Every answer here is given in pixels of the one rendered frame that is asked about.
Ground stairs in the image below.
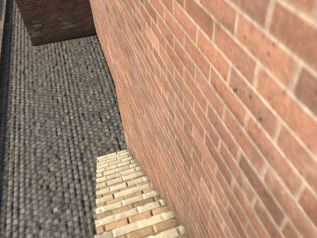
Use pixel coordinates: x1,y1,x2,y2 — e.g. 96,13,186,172
94,149,189,238

